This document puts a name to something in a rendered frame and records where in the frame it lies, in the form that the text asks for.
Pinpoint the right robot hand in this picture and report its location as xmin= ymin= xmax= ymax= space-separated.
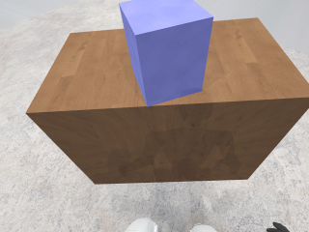
xmin=267 ymin=221 xmax=290 ymax=232

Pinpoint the pedestal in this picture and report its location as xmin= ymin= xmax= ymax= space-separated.
xmin=26 ymin=17 xmax=309 ymax=185

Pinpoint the carton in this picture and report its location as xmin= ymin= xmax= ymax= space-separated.
xmin=119 ymin=0 xmax=214 ymax=107

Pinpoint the robot left thigh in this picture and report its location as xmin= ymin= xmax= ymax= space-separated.
xmin=125 ymin=218 xmax=158 ymax=232

